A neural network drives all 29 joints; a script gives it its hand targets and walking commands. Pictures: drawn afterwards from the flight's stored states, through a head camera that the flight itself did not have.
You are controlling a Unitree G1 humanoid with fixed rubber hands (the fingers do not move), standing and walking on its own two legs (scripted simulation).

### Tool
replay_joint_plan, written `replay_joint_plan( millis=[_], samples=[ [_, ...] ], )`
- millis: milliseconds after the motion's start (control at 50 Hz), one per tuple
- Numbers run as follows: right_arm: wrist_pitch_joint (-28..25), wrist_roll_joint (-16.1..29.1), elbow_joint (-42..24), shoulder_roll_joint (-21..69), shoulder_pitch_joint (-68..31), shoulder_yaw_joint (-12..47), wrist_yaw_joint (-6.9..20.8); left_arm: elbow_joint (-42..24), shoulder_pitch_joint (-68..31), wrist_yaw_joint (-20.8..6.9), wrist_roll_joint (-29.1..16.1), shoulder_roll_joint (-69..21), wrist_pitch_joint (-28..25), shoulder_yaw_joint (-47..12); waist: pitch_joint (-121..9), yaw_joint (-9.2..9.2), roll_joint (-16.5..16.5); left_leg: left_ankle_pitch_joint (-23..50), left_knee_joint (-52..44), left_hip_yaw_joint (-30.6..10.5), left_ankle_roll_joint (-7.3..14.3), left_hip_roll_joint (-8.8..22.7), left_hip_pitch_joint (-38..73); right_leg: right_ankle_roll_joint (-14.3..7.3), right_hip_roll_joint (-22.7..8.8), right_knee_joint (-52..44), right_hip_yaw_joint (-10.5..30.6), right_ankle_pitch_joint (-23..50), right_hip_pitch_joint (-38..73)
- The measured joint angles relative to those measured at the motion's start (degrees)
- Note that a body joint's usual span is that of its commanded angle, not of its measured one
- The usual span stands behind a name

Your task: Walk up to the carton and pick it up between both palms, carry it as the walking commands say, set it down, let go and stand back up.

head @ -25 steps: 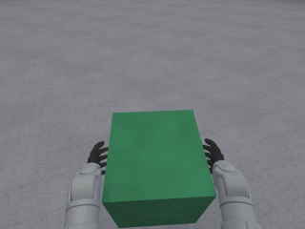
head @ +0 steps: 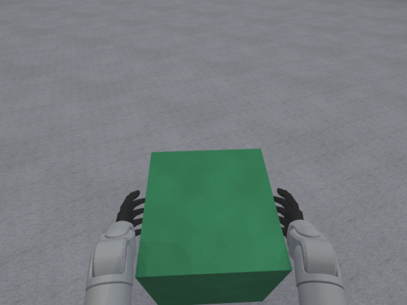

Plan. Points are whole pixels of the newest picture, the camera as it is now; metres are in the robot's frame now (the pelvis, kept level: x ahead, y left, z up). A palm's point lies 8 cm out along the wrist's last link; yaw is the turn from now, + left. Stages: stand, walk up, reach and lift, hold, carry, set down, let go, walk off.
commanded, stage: reach and lift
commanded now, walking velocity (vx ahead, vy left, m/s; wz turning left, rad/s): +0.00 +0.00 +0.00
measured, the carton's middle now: (208, 229) +0.30 +0.00 -0.02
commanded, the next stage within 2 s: hold in 0.36 s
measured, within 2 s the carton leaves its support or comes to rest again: neither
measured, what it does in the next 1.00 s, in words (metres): stands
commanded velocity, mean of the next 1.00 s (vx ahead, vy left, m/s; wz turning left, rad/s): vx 0.00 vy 0.00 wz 0.00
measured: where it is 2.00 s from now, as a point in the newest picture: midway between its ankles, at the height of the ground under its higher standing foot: outside the picture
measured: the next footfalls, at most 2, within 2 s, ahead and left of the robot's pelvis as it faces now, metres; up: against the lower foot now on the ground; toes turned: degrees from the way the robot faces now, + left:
none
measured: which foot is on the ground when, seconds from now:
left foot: down 0.00-1.00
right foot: down 0.00-1.00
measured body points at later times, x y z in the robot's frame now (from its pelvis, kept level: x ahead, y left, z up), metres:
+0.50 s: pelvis -0.01 +0.00 +0.00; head -0.03 +0.00 +0.45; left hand +0.27 +0.17 +0.03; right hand +0.27 -0.16 +0.03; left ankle +0.02 +0.11 -0.75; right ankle -0.02 -0.12 -0.75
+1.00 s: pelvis -0.01 +0.00 +0.00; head -0.04 +0.01 +0.45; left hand +0.27 +0.17 +0.03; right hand +0.27 -0.16 +0.03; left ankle +0.02 +0.11 -0.75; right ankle -0.02 -0.12 -0.75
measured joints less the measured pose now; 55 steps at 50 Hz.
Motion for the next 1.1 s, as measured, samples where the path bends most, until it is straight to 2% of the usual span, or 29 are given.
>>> replay_joint_plan(
  millis=[300, 1100],
  samples=[
    [0.3, 0.3, -2.3, 0.5, 1.6, 0.3, -0.4, -1.6, 1.2, -0.1, -0.6, 0.4, 0.1, -0.8, 1.0, 0.12, 0.1, 0.0, 0.5, -0.2, -0.1, -0.1, 0.0, 0.0, 0.0, 0.8, -0.4, -0.1, 0.0],
    [0.2, 0.3, -1.2, 0.7, 0.7, -0.6, -0.5, -0.4, -0.2, -0.2, 0.0, 0.1, 0.2, -0.3, 0.4, 0.12, -0.1, 0.1, 1.3, -0.3, 0.0, -0.2, -1.1, 0.1, 0.0, 1.3, -0.8, 0.0, -1.1]
  ],
)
